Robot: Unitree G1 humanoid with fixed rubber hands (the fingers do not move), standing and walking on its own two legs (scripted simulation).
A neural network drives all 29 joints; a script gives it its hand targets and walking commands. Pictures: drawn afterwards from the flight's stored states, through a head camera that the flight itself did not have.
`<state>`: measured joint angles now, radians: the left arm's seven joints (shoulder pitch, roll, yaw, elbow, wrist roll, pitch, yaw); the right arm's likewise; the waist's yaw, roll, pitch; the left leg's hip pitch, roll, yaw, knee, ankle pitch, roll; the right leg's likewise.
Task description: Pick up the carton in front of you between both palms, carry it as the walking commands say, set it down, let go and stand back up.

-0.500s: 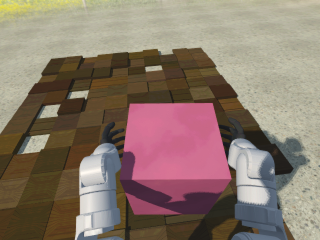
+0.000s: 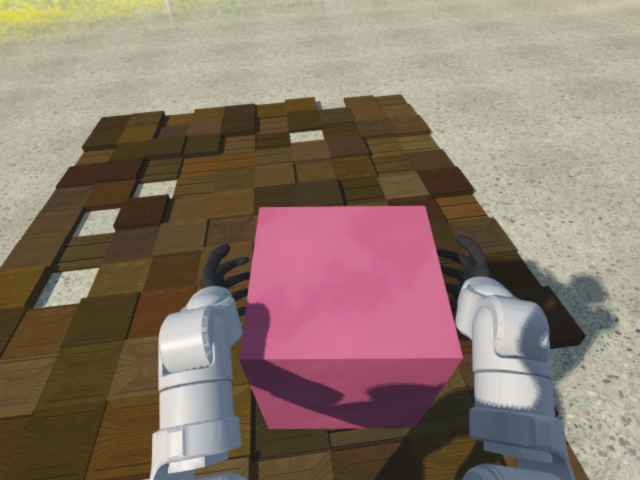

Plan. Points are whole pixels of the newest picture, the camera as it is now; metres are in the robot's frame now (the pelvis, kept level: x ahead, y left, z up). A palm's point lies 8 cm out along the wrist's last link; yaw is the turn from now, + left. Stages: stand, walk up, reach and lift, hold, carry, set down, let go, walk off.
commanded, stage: carry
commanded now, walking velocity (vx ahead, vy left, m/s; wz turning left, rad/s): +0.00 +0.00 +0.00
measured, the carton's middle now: (341, 324) +0.33 +0.00 +0.04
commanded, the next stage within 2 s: none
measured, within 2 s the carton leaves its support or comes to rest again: neither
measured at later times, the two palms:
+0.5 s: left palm (220, 303) +0.32 +0.15 +0.11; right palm (476, 295) +0.32 -0.16 +0.11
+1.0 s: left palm (212, 269) +0.39 +0.18 +0.10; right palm (439, 262) +0.39 -0.13 +0.10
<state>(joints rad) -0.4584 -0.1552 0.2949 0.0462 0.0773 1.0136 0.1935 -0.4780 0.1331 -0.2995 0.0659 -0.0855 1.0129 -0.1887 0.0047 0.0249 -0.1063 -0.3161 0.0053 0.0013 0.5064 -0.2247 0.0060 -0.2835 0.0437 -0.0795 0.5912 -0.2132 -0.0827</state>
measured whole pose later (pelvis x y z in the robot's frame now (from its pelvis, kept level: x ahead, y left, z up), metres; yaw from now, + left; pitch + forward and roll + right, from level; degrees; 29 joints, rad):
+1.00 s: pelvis +0.06 +0.02 +0.00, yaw +1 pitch +4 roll +0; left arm -0.44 -0.13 0.30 0.05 0.05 1.00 0.20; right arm -0.46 0.16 -0.29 0.08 -0.08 0.97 -0.19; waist -0.02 0.01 -0.12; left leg -0.26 0.00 0.10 0.47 -0.29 0.05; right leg -0.46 -0.01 -0.07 0.95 -0.47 -0.04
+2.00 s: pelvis +0.61 +0.03 +0.01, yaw -1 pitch +4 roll -2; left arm -0.25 -0.15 0.17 -0.21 0.03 1.01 0.17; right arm -0.23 0.15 -0.20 -0.20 -0.02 0.98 -0.13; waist -0.01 0.00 -0.01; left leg -0.19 -0.01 0.18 0.31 -0.23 0.06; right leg -0.62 -0.08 -0.07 0.97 -0.24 0.01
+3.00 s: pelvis +1.23 +0.11 +0.01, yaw +1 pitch +5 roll -1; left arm -0.54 -0.12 0.28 -0.22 -0.02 1.14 0.24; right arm -0.49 0.16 -0.29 -0.25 0.01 1.10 -0.19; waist -0.02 -0.03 0.00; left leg -0.13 -0.01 0.16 0.37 -0.19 0.08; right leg -0.67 -0.03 -0.12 0.76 -0.14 -0.05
